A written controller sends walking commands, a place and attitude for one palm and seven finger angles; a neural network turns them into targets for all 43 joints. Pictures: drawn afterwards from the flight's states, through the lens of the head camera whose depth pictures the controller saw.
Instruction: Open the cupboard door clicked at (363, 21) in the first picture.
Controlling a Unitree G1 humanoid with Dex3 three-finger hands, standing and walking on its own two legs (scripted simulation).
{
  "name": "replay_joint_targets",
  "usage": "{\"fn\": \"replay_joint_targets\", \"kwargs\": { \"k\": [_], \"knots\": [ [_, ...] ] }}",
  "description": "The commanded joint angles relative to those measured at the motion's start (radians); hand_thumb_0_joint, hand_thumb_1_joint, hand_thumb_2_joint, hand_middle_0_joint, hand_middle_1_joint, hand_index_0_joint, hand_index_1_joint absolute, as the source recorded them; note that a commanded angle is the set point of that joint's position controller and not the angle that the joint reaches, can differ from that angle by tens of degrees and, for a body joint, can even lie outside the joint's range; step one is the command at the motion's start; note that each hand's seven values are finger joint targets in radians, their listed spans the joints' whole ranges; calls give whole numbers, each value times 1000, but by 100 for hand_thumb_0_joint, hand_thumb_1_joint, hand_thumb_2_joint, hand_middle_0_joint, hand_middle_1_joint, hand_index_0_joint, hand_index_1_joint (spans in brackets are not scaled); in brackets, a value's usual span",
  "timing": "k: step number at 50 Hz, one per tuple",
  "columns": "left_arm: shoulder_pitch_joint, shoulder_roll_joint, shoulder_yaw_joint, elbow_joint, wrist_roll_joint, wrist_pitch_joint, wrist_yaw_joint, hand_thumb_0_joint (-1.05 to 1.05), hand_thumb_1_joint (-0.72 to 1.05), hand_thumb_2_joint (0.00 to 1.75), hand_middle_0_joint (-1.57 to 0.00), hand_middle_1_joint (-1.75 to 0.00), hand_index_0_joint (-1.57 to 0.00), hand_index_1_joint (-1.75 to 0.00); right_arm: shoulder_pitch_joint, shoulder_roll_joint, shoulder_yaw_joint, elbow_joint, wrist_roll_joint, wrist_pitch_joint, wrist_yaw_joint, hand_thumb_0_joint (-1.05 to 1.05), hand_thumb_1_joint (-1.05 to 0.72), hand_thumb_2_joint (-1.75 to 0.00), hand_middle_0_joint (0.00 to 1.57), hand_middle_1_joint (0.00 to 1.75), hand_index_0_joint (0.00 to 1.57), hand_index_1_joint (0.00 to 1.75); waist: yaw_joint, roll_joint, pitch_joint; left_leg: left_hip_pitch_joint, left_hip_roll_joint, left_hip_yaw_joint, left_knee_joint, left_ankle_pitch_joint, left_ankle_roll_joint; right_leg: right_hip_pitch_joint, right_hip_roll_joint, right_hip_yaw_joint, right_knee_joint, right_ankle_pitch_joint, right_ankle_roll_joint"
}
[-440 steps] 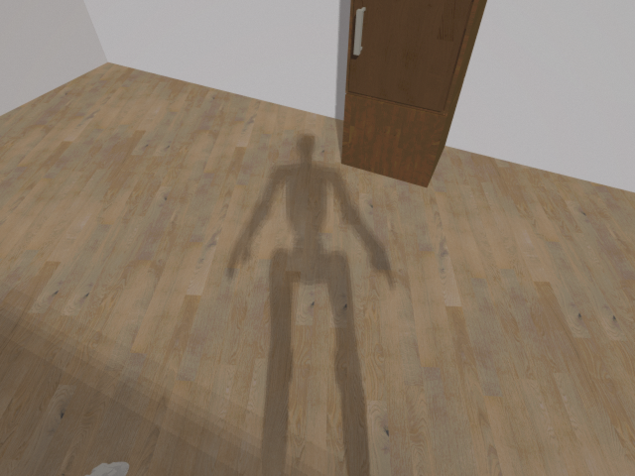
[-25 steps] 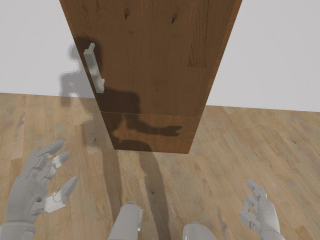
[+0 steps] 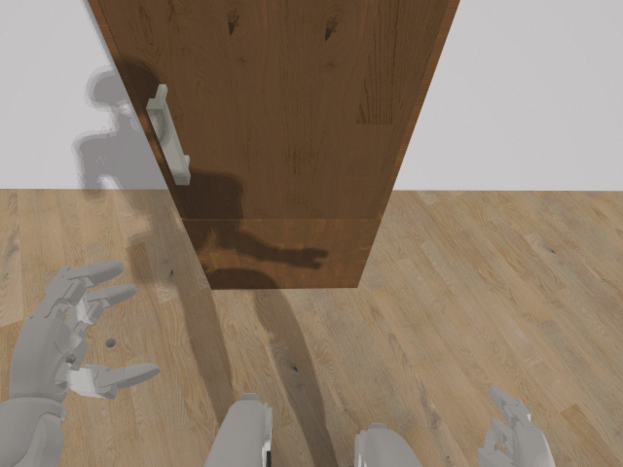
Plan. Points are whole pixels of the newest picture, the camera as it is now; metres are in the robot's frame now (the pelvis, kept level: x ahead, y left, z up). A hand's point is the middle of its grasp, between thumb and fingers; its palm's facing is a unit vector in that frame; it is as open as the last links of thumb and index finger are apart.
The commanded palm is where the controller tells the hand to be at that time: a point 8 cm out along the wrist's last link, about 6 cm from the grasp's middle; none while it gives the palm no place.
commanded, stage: raise the hand with hooked fingers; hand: left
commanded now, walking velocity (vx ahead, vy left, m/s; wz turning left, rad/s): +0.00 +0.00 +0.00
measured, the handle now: (173, 137) +0.57 +0.26 +0.03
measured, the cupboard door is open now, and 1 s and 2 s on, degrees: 0 0 0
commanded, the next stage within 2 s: move the hooked fingers beside the handle in 1.04 s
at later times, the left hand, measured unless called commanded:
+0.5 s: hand (87, 313) +0.27 +0.28 +0.04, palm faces +0.09 -0.99 -0.06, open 13.9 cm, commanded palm +0.26 +0.33 +0.05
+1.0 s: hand (109, 303) +0.29 +0.26 +0.04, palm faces +0.09 -0.99 -0.05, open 14.0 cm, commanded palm +0.26 +0.31 +0.05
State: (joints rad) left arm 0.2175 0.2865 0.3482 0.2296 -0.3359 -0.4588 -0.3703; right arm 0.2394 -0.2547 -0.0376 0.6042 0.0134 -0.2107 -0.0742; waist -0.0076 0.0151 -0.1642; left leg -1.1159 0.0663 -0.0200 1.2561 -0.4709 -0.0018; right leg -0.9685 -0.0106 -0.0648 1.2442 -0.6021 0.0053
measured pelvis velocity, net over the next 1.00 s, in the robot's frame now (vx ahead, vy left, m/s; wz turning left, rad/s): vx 0.00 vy -0.01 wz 0.00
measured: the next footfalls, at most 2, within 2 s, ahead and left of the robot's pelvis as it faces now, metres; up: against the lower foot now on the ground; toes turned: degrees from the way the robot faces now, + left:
none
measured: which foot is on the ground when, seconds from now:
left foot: down 0.00-1.00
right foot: down 0.00-1.00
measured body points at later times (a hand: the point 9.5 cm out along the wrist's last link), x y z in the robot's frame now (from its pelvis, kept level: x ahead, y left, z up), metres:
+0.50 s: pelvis +0.00 +0.01 +0.00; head +0.09 +0.03 +0.44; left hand +0.26 +0.33 +0.05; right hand +0.17 -0.24 -0.08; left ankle +0.07 +0.12 -0.63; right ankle +0.00 -0.13 -0.63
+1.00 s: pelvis +0.00 -0.01 +0.00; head +0.09 +0.01 +0.44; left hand +0.28 +0.31 +0.04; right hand +0.16 -0.26 -0.09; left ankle +0.07 +0.12 -0.63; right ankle +0.00 -0.13 -0.63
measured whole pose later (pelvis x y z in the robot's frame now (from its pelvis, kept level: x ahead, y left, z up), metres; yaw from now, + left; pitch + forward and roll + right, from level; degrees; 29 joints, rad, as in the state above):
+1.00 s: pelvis +0.00 -0.01 +0.00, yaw +0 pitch +19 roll -3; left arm 0.02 0.36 0.43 0.41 -0.35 -0.41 -0.43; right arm 0.25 -0.26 0.00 0.57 0.02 -0.15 -0.07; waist -0.01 0.02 -0.17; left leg -1.12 0.08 -0.03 1.26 -0.47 -0.02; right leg -0.98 0.01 -0.07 1.25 -0.61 -0.01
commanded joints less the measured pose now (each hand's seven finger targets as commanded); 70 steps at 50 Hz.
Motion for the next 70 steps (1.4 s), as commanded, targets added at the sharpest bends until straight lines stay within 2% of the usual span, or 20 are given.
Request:
{"fn": "replay_joint_targets", "kwargs": {
  "k": [1,5,7,11,18,20,27,31,39,40,52,54,56,57,59,60,63,65,67,70],
  "knots": [
    [-85,188,84,-210,-14,-48,15,0,-36,36,-29,-111,-29,-111,-15,-147,-37,-158,4,-45,-7,0,-90,-90,20,30,20,30,15,96,-261,386,-32,-48,-224,129,19,-5,48,-21,-183,162,-29],
    [-132,209,89,-193,-9,-16,11,0,-45,32,-30,-117,-30,-117,-5,-156,-29,-169,4,-29,-7,0,-90,-90,20,30,20,30,4,94,-245,389,-29,-65,-239,91,17,-14,54,-27,-186,151,-31],
    [-141,213,87,-193,-3,-9,4,0,-50,30,-30,-120,-30,-120,-8,-157,-26,-174,4,-26,-5,0,-90,-90,20,30,20,30,9,125,-255,413,-28,-69,-247,93,9,-22,52,-31,-183,154,-32],
    [-193,236,100,-185,-2,-1,-2,0,-50,30,-30,-120,-30,-120,-5,-159,-19,-183,2,-19,-5,0,-90,-90,20,30,20,30,7,135,-259,420,-29,-72,-246,90,8,-27,55,-31,-184,153,-35],
    [-258,260,121,-101,-15,8,-39,0,-50,30,-30,-120,-30,-120,4,-165,-16,-176,6,-10,-10,0,-90,-90,20,30,20,30,-1,94,-259,391,-33,-56,-220,116,12,-13,56,-21,-195,163,-33],
    [-292,283,137,-104,-21,7,-49,0,-50,30,-30,-120,-30,-120,9,-167,-16,-176,5,-12,-12,0,-90,-90,20,30,20,30,3,114,-282,393,-34,-54,-208,135,15,-11,58,-18,-187,173,-36],
    [-342,331,176,-53,-30,9,-69,0,-50,30,-30,-120,-30,-120,16,-170,-17,-164,10,-5,-14,0,-90,-90,20,30,20,30,6,113,-293,383,-34,-37,-195,159,19,7,54,-2,-198,186,-34],
    [-294,311,168,-40,-40,8,-74,0,-50,30,-30,-120,-30,-120,22,-170,-21,-168,13,-3,-8,0,-90,-90,20,30,20,30,14,91,-313,380,-34,-26,-188,188,23,32,56,5,-202,211,-32],
    [-314,308,168,-20,-32,-6,-52,0,-50,30,-30,-120,-30,-120,24,-167,-23,-167,15,10,-3,0,-90,-90,20,30,20,30,3,82,-266,333,-37,-13,-180,148,26,24,54,19,-210,182,-26],
    [-325,318,178,-29,-38,-12,-52,0,-50,30,-30,-120,-30,-120,27,-166,-22,-168,13,8,-6,0,-90,-90,20,30,20,30,3,62,-277,321,-38,-12,-169,152,30,40,56,26,-208,185,-26],
    [-336,318,172,-21,-35,-14,-61,0,-50,30,-30,-120,-30,-120,16,-160,-16,-165,14,18,-10,0,-90,-90,20,30,20,30,6,80,-294,314,-39,-1,-155,166,30,62,51,44,-208,213,-23],
    [-333,310,171,-14,-37,-11,-62,0,-50,30,-30,-120,-30,-120,17,-160,-18,-166,15,19,-11,0,-90,-90,20,30,20,30,3,45,-295,307,-38,1,-148,168,33,66,52,48,-211,220,-19],
    [-337,316,172,-9,-37,-10,-66,0,-50,30,-30,-120,-30,-120,18,-161,-15,-165,14,19,-11,0,-90,-90,20,30,20,30,5,68,-294,311,-38,1,-147,181,31,63,53,44,-204,235,-23],
    [-344,307,164,-10,-36,-9,-66,0,-50,30,-30,-120,-30,-120,17,-160,-16,-167,14,20,-11,0,-90,-90,20,30,20,30,1,63,-289,310,-39,2,-146,176,31,61,52,45,-206,233,-21],
    [-410,335,178,15,-25,-10,-60,0,-50,30,-30,-120,-30,-120,20,-163,-15,-153,13,22,-15,0,-90,-90,20,30,20,30,-8,73,-282,303,-36,-1,-139,172,31,42,53,45,-199,228,-22],
    [-462,329,164,14,-26,-15,-61,0,-50,30,-30,-120,-30,-120,26,-163,-12,-149,12,20,-18,0,-90,-90,20,30,20,30,-21,61,-274,298,-35,-6,-131,172,34,33,57,42,-193,227,-24],
    [-524,325,148,36,-12,-21,-67,0,-50,30,-30,-120,-30,-120,22,-167,-13,-138,12,19,-21,0,-90,-90,20,30,20,30,-16,105,-304,334,-34,-10,-139,168,28,10,53,35,-187,216,-28],
    [-517,318,135,36,-12,-19,-73,0,-50,30,-30,-120,-30,-120,31,-168,-16,-140,12,16,-22,0,-90,-90,20,30,20,30,-13,105,-340,366,-33,-13,-137,203,31,14,56,35,-183,251,-31],
    [-498,350,167,76,-5,-5,-71,0,-50,30,-30,-120,-30,-120,34,-171,-17,-133,10,24,-18,0,-90,-90,20,30,20,30,-1,93,-349,363,-31,-12,-141,223,27,31,52,30,-178,275,-29],
    [-553,392,205,141,-5,11,-67,0,-50,30,-30,-120,-30,-120,39,-172,-12,-131,11,39,-18,0,-90,-90,20,30,20,30,-4,57,-328,304,-33,-2,-127,206,33,49,55,43,-181,267,-26]
  ]
}}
